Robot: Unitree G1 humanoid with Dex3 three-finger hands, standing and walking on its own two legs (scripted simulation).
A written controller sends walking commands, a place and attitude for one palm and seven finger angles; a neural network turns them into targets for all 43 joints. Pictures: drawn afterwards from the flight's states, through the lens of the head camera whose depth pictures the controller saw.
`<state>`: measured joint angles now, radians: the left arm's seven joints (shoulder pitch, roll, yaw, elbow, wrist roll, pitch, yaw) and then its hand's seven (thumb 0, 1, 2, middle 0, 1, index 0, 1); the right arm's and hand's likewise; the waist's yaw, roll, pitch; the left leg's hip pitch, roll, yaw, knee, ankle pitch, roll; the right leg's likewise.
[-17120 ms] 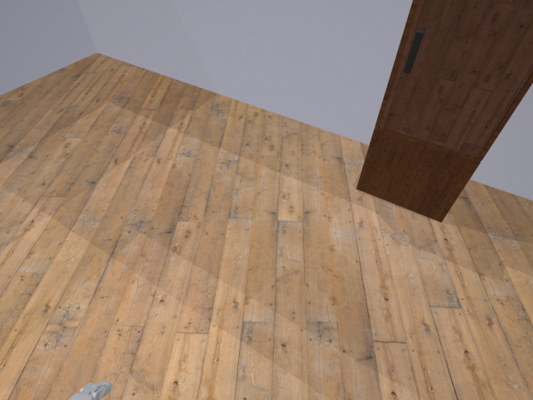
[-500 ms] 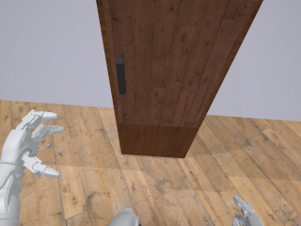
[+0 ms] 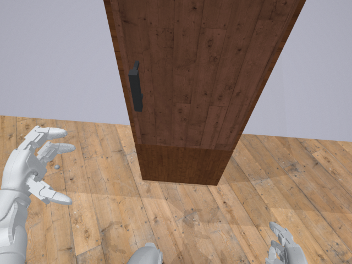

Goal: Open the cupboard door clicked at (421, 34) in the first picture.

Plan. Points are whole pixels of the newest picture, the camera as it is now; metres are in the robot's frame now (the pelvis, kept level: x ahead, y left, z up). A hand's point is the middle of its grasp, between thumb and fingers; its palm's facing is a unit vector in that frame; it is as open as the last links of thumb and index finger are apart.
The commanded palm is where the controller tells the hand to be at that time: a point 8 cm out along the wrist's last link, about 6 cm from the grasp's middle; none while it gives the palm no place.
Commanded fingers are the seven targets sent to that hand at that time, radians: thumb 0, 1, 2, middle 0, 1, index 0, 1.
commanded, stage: move the hooked fingers beside the handle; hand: left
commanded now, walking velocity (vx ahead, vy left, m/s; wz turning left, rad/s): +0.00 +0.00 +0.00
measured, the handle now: (137, 87) +0.56 +0.16 +0.05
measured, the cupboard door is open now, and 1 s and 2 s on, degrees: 0 0 0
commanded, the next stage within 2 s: none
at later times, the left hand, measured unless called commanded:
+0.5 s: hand (77, 137) +0.37 +0.26 +0.06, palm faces +0.04 -1.00 -0.01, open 14.0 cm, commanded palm +0.35 +0.31 +0.07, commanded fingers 0.00 -0.50 0.30 -0.30 -1.20 -0.30 -1.20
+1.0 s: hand (93, 114) +0.44 +0.25 +0.06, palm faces +0.02 -1.00 +0.00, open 14.0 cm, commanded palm +0.42 +0.29 +0.06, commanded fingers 0.00 -0.50 0.30 -0.30 -1.20 -0.30 -1.20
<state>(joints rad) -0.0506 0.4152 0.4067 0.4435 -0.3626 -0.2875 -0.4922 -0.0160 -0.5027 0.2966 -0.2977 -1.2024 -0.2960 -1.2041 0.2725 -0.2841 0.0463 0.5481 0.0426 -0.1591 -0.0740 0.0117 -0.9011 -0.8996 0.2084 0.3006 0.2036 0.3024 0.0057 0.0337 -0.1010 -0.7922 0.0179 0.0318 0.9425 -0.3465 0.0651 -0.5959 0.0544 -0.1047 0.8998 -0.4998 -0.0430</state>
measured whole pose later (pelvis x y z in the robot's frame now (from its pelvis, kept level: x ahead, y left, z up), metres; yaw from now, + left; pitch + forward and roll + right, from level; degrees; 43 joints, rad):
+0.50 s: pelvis +0.00 +0.00 +0.00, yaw -1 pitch +13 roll -3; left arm -0.32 0.45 0.42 0.70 -0.29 -0.31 -0.43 -0.02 -0.50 0.30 -0.30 -1.20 -0.30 -1.20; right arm 0.32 -0.29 0.04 0.59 0.04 -0.09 -0.06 0.01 -0.90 -0.90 0.21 0.30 0.20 0.30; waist -0.04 0.03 -0.11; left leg -0.84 0.03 0.05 0.96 -0.36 0.06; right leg -0.66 0.06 -0.09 0.93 -0.51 -0.05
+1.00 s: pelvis +0.00 +0.01 -0.01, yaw -2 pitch +17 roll -4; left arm -0.63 0.50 0.41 0.99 -0.20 -0.37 -0.38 -0.02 -0.50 0.30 -0.30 -1.20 -0.30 -1.20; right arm 0.35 -0.28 0.04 0.61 0.03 -0.01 -0.04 0.01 -0.90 -0.90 0.21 0.30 0.20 0.30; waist -0.08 0.02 -0.11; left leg -0.93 0.03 0.05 1.01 -0.37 0.08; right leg -0.74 0.06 -0.09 0.97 -0.52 -0.03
